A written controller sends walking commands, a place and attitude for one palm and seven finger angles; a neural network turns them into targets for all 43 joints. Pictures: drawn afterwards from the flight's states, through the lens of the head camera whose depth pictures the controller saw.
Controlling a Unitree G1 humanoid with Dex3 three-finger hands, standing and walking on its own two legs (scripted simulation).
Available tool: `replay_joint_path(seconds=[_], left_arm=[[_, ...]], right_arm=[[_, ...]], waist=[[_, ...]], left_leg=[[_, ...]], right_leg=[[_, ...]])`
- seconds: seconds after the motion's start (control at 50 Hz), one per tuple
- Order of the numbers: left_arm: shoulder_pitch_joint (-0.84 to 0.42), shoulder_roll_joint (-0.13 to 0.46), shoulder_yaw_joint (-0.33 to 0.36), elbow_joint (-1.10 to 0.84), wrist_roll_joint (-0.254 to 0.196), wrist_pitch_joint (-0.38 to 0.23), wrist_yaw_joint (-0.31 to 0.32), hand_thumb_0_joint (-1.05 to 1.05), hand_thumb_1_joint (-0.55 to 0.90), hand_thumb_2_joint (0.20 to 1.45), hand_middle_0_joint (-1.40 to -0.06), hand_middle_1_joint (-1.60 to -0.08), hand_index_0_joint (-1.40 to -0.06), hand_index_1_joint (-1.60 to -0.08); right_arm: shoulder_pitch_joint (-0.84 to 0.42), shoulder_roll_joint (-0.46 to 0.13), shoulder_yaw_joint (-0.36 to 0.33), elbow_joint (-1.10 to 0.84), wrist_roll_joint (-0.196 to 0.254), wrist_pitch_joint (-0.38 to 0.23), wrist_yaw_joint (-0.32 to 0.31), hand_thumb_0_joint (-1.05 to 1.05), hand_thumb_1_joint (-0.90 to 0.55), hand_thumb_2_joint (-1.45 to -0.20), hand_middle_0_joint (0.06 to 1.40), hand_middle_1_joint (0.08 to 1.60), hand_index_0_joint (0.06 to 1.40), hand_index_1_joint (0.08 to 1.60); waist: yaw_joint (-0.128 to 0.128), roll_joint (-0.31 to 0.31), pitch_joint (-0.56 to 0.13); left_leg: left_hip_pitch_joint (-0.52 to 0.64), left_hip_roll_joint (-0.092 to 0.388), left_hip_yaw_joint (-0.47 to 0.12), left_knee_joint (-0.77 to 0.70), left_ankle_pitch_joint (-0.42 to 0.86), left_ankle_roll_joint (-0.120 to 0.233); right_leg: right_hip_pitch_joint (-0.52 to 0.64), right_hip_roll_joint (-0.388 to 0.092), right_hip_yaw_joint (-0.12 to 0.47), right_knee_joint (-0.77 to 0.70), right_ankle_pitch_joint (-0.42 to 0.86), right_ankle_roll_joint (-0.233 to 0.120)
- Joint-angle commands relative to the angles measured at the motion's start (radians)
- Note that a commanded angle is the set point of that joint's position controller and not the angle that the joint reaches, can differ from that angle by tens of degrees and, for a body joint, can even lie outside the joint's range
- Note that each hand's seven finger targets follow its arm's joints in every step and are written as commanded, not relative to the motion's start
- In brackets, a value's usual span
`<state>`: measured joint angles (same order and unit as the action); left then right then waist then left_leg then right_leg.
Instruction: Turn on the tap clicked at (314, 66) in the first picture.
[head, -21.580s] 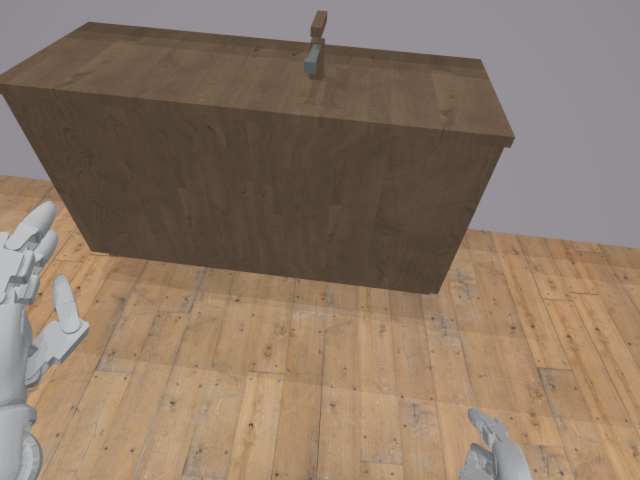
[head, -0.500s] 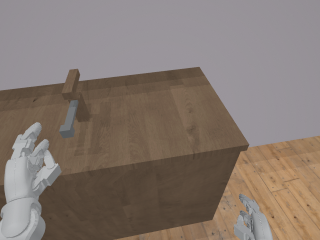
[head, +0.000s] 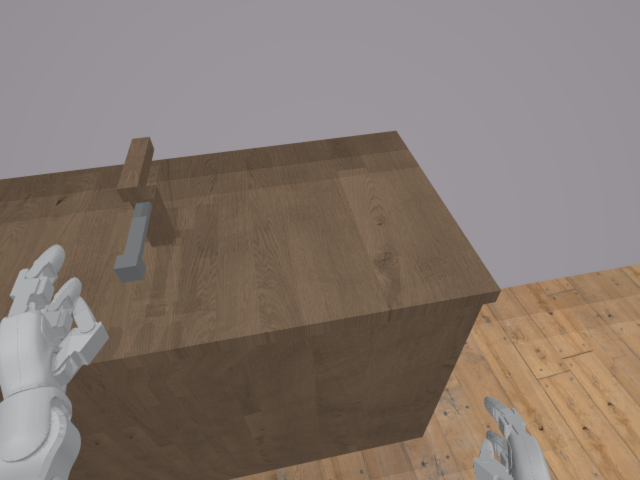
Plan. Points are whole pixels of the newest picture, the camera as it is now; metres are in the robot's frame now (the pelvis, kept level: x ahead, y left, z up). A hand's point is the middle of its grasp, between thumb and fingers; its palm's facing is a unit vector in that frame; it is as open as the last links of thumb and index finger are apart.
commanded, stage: reach beside the lever's end, fingers flat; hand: left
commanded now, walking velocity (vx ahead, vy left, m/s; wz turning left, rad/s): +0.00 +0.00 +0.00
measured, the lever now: (130, 267) +0.33 +0.30 +0.10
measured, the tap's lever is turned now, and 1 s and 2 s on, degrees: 0 0 0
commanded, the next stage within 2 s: push the lever round in 1.42 s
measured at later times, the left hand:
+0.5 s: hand (95, 294) +0.27 +0.31 +0.12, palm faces +0.55 -0.83 -0.10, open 7.6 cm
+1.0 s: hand (101, 278) +0.31 +0.32 +0.11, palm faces +0.52 -0.85 -0.09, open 7.8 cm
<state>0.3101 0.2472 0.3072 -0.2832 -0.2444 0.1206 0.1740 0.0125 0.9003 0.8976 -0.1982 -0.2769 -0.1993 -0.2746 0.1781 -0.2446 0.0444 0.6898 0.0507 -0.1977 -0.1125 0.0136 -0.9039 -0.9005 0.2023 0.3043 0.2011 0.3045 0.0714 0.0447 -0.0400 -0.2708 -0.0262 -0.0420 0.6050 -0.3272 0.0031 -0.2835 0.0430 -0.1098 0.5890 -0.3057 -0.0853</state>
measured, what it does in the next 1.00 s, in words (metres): stands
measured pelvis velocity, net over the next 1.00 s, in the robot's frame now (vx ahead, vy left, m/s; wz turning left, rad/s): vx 0.00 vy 0.02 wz -0.01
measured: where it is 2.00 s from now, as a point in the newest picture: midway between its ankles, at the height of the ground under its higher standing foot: outside the picture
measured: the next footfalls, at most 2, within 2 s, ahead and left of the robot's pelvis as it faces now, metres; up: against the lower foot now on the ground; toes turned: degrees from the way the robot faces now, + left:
none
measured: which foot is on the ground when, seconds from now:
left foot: down 0.00-1.00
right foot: down 0.00-1.00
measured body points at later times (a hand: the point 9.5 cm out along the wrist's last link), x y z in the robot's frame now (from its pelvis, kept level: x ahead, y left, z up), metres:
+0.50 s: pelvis +0.00 +0.01 +0.00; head +0.00 +0.00 +0.45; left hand +0.24 +0.35 +0.12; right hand +0.17 -0.23 -0.09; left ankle +0.00 +0.12 -0.73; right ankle +0.01 -0.06 -0.73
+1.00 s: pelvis +0.00 +0.02 +0.00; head +0.01 +0.01 +0.45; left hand +0.27 +0.37 +0.11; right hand +0.16 -0.22 -0.10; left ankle +0.00 +0.12 -0.73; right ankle +0.01 -0.06 -0.73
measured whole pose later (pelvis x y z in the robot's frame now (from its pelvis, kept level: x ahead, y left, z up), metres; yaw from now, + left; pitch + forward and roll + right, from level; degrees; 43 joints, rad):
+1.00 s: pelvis +0.00 +0.02 +0.00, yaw -1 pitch +3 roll -1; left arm -0.09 0.32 0.40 0.24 -0.20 -0.04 0.11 0.01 0.90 0.90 -0.16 -0.16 -0.16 -0.16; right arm 0.19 -0.25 0.04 0.71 0.04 -0.17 -0.11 0.01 -0.90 -0.90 0.20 0.30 0.20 0.30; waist 0.03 0.03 -0.04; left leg -0.36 -0.04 -0.02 0.63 -0.32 0.03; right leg -0.37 0.03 -0.09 0.60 -0.29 -0.06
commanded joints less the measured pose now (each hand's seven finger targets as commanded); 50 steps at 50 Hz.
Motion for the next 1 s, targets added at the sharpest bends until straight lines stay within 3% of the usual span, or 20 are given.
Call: replay_joint_path(seconds=[0.0,0.14,0.26,0.3,0.36,0.4,0.42,0.44,0.5,0.56,0.6,0.66,0.7,0.76,0.78,0.82,0.88,0.9,0.96,0.98], left_arm=[[-0.242,0.206,0.101,-0.177,0.015,-0.082,0.009,0.000,0.900,0.900,-0.183,-0.250,-0.183,-0.250],[-0.326,0.208,0.089,-0.071,0.013,-0.083,-0.004,0.000,0.900,0.900,-0.178,-0.233,-0.178,-0.233],[-0.378,0.257,0.142,0.035,0.010,-0.073,-0.002,0.000,0.900,0.900,-0.173,-0.218,-0.173,-0.218],[-0.433,0.299,0.175,0.065,0.017,-0.077,0.001,0.000,0.900,0.900,-0.171,-0.212,-0.171,-0.212],[-0.471,0.285,0.153,0.086,0.023,-0.096,-0.005,0.000,0.900,0.900,-0.168,-0.205,-0.168,-0.205],[-0.464,0.315,0.186,0.104,0.029,-0.115,-0.009,0.000,0.900,0.900,-0.167,-0.200,-0.167,-0.200],[-0.470,0.304,0.175,0.097,0.028,-0.130,-0.016,0.000,0.900,0.900,-0.166,-0.198,-0.166,-0.198],[-0.447,0.281,0.154,0.098,0.027,-0.141,-0.025,0.000,0.900,0.900,-0.165,-0.195,-0.165,-0.195],[-0.455,0.287,0.166,0.125,0.023,-0.163,-0.043,0.000,0.900,0.900,-0.162,-0.187,-0.162,-0.187],[-0.425,0.281,0.168,0.164,0.009,-0.168,-0.061,0.000,0.900,0.900,-0.160,-0.180,-0.160,-0.180],[-0.443,0.316,0.202,0.186,0.012,-0.165,-0.060,0.000,0.900,0.900,-0.158,-0.175,-0.158,-0.175],[-0.489,0.287,0.159,0.163,0.022,-0.180,-0.054,0.000,0.900,0.900,-0.156,-0.167,-0.156,-0.167],[-0.514,0.310,0.181,0.158,0.034,-0.198,-0.041,0.000,0.900,0.900,-0.154,-0.163,-0.154,-0.163],[-0.560,0.316,0.174,0.201,0.037,-0.221,-0.042,0.000,0.900,0.900,-0.152,-0.155,-0.152,-0.155],[-0.555,0.314,0.174,0.218,0.036,-0.225,-0.046,0.000,0.900,0.900,-0.151,-0.152,-0.151,-0.152],[-0.607,0.333,0.181,0.251,0.042,-0.231,-0.051,0.000,0.900,0.900,-0.150,-0.150,-0.150,-0.150],[-0.648,0.313,0.144,0.293,0.042,-0.229,-0.065,0.000,0.900,0.900,-0.150,-0.150,-0.150,-0.150],[-0.659,0.324,0.156,0.289,0.049,-0.234,-0.061,0.000,0.900,0.900,-0.150,-0.150,-0.150,-0.150],[-0.621,0.318,0.154,0.331,0.046,-0.230,-0.064,0.000,0.900,0.900,-0.150,-0.150,-0.150,-0.150],[-0.643,0.325,0.157,0.341,0.044,-0.229,-0.064,0.000,0.900,0.900,-0.150,-0.150,-0.150,-0.150]], right_arm=[[-0.148,-0.110,-0.041,-0.149,0.004,-0.058,-0.014,0.000,-0.900,-0.900,0.200,0.300,0.200,0.300],[-0.159,-0.114,-0.043,-0.143,0.002,-0.056,-0.017,0.000,-0.900,-0.900,0.200,0.300,0.200,0.300],[-0.157,-0.119,-0.044,-0.139,0.004,-0.036,-0.018,0.000,-0.900,-0.900,0.200,0.300,0.200,0.300],[-0.158,-0.120,-0.044,-0.129,0.005,-0.026,-0.019,0.000,-0.900,-0.900,0.200,0.300,0.200,0.300],[-0.147,-0.122,-0.046,-0.134,0.002,-0.026,-0.017,0.000,-0.900,-0.900,0.200,0.300,0.200,0.300],[-0.137,-0.126,-0.049,-0.129,0.000,-0.025,-0.015,0.000,-0.900,-0.900,0.200,0.300,0.200,0.300],[-0.122,-0.126,-0.051,-0.130,-0.001,-0.025,-0.014,0.000,-0.900,-0.900,0.200,0.300,0.200,0.300],[-0.121,-0.127,-0.055,-0.137,-0.002,-0.029,-0.011,0.000,-0.900,-0.900,0.200,0.300,0.200,0.300],[-0.102,-0.134,-0.057,-0.129,-0.001,-0.034,-0.009,0.000,-0.900,-0.900,0.200,0.300,0.200,0.300],[-0.088,-0.141,-0.064,-0.133,0.001,-0.034,-0.009,0.000,-0.900,-0.900,0.200,0.300,0.200,0.300],[-0.091,-0.143,-0.063,-0.129,0.006,-0.029,-0.013,0.000,-0.900,-0.900,0.200,0.300,0.200,0.300],[-0.087,-0.142,-0.064,-0.134,0.000,-0.033,-0.010,0.000,-0.900,-0.900,0.200,0.300,0.200,0.300],[-0.086,-0.139,-0.063,-0.127,-0.004,-0.032,-0.010,0.000,-0.900,-0.900,0.200,0.300,0.200,0.300],[-0.071,-0.144,-0.065,-0.115,-0.007,-0.028,-0.009,0.000,-0.900,-0.900,0.200,0.300,0.200,0.300],[-0.071,-0.145,-0.065,-0.117,-0.008,-0.027,-0.009,0.000,-0.900,-0.900,0.200,0.300,0.200,0.300],[-0.066,-0.145,-0.063,-0.109,-0.006,-0.022,-0.013,0.000,-0.900,-0.900,0.200,0.300,0.200,0.300],[-0.064,-0.150,-0.062,-0.109,-0.005,-0.021,-0.016,0.000,-0.900,-0.900,0.200,0.300,0.200,0.300],[-0.063,-0.147,-0.061,-0.109,-0.002,-0.021,-0.016,0.000,-0.900,-0.900,0.200,0.300,0.200,0.300],[-0.046,-0.154,-0.066,-0.119,-0.007,-0.016,-0.012,0.000,-0.900,-0.900,0.200,0.300,0.200,0.300],[-0.040,-0.157,-0.066,-0.117,-0.008,-0.013,-0.011,0.000,-0.900,-0.900,0.200,0.300,0.200,0.300]], waist=[[-0.021,0.006,-0.076],[-0.023,-0.003,-0.110],[-0.017,-0.035,-0.121],[-0.019,0.000,-0.118],[-0.029,0.009,-0.133],[-0.022,0.043,-0.162],[-0.025,0.019,-0.187],[-0.023,0.036,-0.199],[-0.027,0.039,-0.193],[-0.025,-0.023,-0.181],[-0.023,-0.012,-0.167],[-0.032,0.020,-0.174],[-0.033,0.048,-0.171],[-0.050,0.015,-0.180],[-0.044,0.024,-0.186],[-0.052,0.029,-0.184],[-0.062,0.037,-0.182],[-0.055,0.062,-0.185],[-0.045,0.023,-0.224],[-0.053,0.003,-0.230]], left_leg=[[-0.019,0.001,-0.016,-0.082,0.162,0.028],[-0.029,-0.001,-0.015,-0.088,0.120,0.029],[-0.056,0.001,-0.011,-0.094,0.124,0.029],[-0.060,0.001,-0.009,-0.090,0.119,0.030],[-0.047,0.002,-0.008,-0.091,0.141,0.029],[-0.038,0.003,-0.007,-0.083,0.180,0.028],[-0.025,0.003,-0.009,-0.086,0.208,0.026],[-0.015,0.002,-0.004,-0.080,0.228,0.026],[-0.005,0.005,-0.009,-0.077,0.266,0.021],[-0.022,0.006,-0.011,-0.080,0.260,0.020],[-0.034,0.005,-0.010,-0.082,0.251,0.021],[-0.014,0.006,-0.015,-0.084,0.251,0.014],[-0.007,0.008,-0.018,-0.079,0.258,0.013],[-0.019,0.008,-0.021,-0.072,0.244,0.011],[-0.026,0.006,-0.019,-0.071,0.230,0.013],[-0.033,0.007,-0.024,-0.073,0.210,0.012],[-0.029,0.007,-0.030,-0.073,0.189,0.010],[-0.024,0.009,-0.035,-0.076,0.198,0.006],[-0.030,0.007,-0.033,-0.068,0.233,0.005],[-0.033,0.005,-0.029,-0.061,0.242,0.008]], right_leg=[[0.041,-0.066,0.105,-0.134,0.123,0.065],[0.047,-0.067,0.115,-0.146,0.066,0.068],[0.068,-0.066,0.120,-0.148,0.073,0.070],[0.064,-0.068,0.129,-0.152,0.064,0.068],[0.062,-0.064,0.119,-0.138,0.099,0.065],[0.075,-0.062,0.117,-0.121,0.155,0.061],[0.088,-0.058,0.106,-0.107,0.191,0.059],[0.085,-0.055,0.106,-0.100,0.218,0.059],[0.072,-0.051,0.093,-0.088,0.262,0.056],[0.068,-0.048,0.087,-0.089,0.258,0.058],[0.064,-0.049,0.088,-0.091,0.244,0.058],[0.041,-0.046,0.084,-0.087,0.225,0.056],[0.031,-0.046,0.084,-0.083,0.224,0.053],[0.022,-0.043,0.083,-0.077,0.215,0.054],[0.022,-0.043,0.086,-0.076,0.202,0.054],[0.013,-0.043,0.086,-0.075,0.181,0.053],[-0.010,-0.040,0.082,-0.077,0.160,0.051],[-0.007,-0.041,0.082,-0.073,0.163,0.048],[0.015,-0.038,0.078,-0.064,0.198,0.049],[0.016,-0.038,0.079,-0.063,0.217,0.053]])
